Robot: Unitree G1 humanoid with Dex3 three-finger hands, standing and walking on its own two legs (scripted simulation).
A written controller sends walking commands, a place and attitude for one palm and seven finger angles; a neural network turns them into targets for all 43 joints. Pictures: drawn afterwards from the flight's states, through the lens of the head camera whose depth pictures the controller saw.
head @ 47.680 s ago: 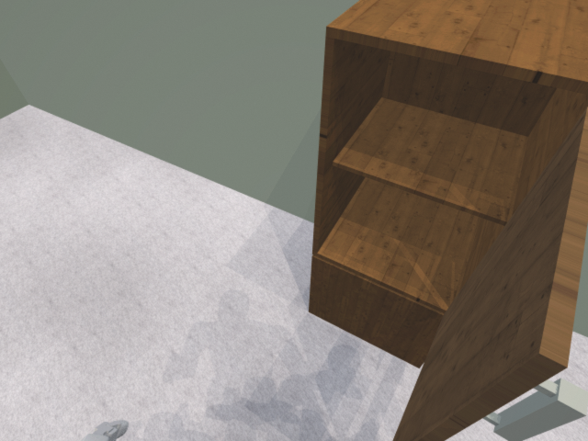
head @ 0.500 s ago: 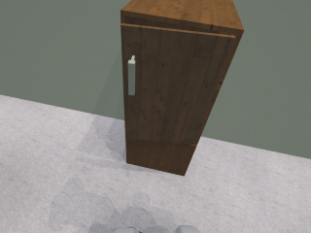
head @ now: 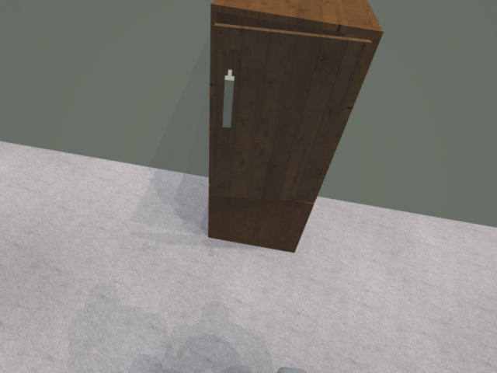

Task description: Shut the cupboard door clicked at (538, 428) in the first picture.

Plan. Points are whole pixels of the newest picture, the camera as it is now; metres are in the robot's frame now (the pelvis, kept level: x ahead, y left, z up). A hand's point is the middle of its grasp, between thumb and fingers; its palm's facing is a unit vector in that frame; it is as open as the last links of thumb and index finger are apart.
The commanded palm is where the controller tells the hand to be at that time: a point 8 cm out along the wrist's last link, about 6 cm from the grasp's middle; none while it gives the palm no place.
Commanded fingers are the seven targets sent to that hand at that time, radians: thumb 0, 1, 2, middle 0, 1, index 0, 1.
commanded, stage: come to a stop and stand still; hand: left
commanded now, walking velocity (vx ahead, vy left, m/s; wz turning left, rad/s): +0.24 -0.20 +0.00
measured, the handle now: (228, 98) +0.76 +0.08 +0.06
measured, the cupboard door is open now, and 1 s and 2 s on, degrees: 9 9 9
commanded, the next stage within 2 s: look again from close up in 1.98 s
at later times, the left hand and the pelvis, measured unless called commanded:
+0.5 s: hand out of the picture +0.15 +0.10 -0.17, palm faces -0.03 -0.99 -0.16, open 7.3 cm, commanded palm none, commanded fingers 0.00 0.90 0.90 -0.20 -0.30 -0.20 -0.30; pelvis +0.05 -0.05 +0.00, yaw +0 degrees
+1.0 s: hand out of the picture +0.02 +0.19 -0.18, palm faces +0.08 -0.98 -0.20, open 7.4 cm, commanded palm none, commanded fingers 0.00 0.90 0.90 -0.20 -0.30 -0.20 -0.30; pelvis +0.02 +0.00 +0.01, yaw +0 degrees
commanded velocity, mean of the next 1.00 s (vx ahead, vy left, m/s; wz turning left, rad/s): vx -0.01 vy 0.00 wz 0.00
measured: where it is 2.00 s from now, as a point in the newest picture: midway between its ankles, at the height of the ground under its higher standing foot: outside the picture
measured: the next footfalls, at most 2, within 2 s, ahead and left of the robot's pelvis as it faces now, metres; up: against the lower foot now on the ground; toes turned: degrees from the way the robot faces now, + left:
right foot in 0.42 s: +0.14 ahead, -0.18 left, +0.00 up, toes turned -6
left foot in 0.78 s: +0.08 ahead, +0.07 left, +0.00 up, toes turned +5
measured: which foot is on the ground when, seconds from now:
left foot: down 0.00-0.44, up 0.46-0.76, down 0.78-1.00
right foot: up 0.00-0.40, down 0.42-0.78, up 0.80-1.00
